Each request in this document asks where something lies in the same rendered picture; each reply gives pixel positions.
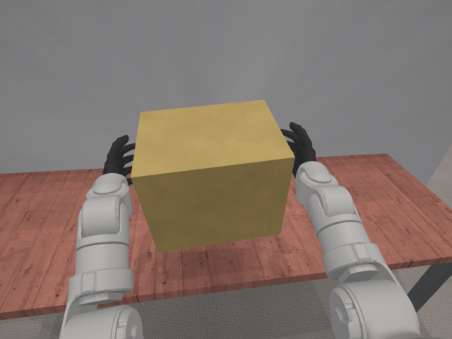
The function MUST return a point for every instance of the left robot hand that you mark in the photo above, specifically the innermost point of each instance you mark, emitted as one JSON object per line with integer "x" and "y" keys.
{"x": 115, "y": 160}

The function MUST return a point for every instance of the left robot upper arm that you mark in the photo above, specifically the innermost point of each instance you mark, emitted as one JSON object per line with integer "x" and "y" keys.
{"x": 119, "y": 322}

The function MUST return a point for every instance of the robot left forearm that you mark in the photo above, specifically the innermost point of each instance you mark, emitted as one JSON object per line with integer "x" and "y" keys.
{"x": 102, "y": 272}

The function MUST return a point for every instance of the right robot hand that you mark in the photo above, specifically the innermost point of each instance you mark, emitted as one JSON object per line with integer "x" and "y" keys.
{"x": 302, "y": 146}

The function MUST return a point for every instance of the right robot upper arm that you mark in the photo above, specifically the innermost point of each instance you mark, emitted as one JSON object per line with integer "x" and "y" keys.
{"x": 372, "y": 309}

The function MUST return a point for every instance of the carton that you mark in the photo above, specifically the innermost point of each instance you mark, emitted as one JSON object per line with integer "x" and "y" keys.
{"x": 211, "y": 174}

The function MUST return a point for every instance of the robot right forearm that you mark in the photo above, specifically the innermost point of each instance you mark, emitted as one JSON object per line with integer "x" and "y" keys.
{"x": 348, "y": 254}

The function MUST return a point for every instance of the table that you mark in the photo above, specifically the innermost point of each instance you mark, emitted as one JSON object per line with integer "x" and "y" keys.
{"x": 39, "y": 219}

